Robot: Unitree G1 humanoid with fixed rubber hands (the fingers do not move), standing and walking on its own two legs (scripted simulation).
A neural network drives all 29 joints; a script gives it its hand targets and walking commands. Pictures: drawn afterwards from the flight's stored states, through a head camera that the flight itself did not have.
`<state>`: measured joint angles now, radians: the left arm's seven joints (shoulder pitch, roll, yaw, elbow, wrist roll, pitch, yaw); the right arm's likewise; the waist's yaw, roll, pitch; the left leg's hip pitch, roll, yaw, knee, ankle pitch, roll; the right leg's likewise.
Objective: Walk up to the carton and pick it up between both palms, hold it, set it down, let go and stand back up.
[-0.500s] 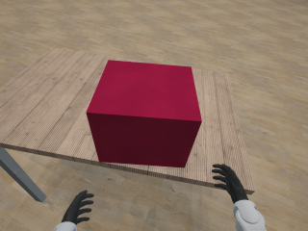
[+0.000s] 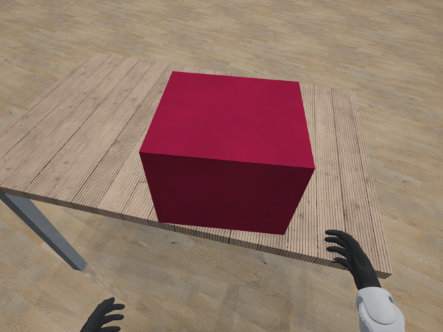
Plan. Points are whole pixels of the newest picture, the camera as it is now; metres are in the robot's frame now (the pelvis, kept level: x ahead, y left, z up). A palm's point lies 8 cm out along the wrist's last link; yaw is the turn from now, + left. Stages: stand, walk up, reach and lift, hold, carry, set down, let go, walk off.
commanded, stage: stand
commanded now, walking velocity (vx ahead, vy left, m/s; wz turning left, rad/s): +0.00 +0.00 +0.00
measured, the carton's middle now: (228, 152) +0.47 -0.01 +0.05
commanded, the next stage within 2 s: none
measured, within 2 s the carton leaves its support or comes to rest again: neither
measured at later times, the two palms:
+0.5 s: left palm out of the picture +0.13 +0.24 -0.11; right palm (361, 276) +0.22 -0.24 +0.00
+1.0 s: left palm out of the picture +0.13 +0.24 -0.11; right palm (360, 275) +0.22 -0.24 +0.00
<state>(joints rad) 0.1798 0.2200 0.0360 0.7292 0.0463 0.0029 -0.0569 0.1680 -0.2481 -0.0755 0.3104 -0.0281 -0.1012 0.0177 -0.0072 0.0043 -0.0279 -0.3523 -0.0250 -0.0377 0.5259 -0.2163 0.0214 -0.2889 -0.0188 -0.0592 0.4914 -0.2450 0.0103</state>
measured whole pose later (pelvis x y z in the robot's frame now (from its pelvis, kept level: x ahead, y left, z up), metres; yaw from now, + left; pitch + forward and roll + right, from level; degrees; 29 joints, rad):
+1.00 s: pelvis +0.00 +0.00 +0.00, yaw +1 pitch +2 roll -1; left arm 0.18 0.20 0.05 0.77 0.04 0.02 -0.04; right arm 0.19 -0.23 -0.10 0.29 -0.03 -0.09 -0.01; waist -0.01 0.02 -0.03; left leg -0.35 -0.03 -0.07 0.56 -0.23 0.02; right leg -0.27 -0.02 -0.08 0.50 -0.27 0.01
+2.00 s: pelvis +0.00 -0.02 +0.00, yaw +2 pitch +1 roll -1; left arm 0.18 0.21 0.03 0.74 0.03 0.03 -0.05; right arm 0.15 -0.23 -0.05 0.28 -0.02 -0.08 0.01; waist -0.02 0.02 -0.01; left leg -0.34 -0.01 -0.09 0.56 -0.23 -0.02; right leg -0.27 0.00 -0.09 0.53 -0.28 -0.02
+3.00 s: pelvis +0.00 -0.04 -0.01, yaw +2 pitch +1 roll -1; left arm 0.17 0.20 0.03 0.71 0.03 0.04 -0.05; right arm 0.15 -0.22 -0.03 0.27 -0.02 -0.08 0.00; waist -0.01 0.02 -0.01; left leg -0.35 0.00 -0.10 0.57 -0.24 -0.04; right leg -0.29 0.01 -0.09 0.56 -0.30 -0.04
